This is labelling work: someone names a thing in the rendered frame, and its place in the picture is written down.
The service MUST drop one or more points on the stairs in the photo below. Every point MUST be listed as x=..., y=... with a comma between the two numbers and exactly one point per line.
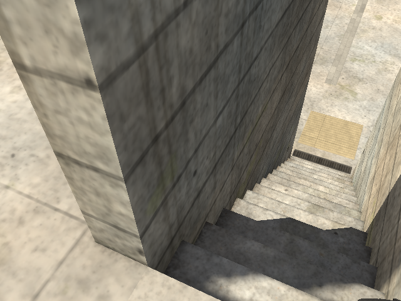
x=297, y=236

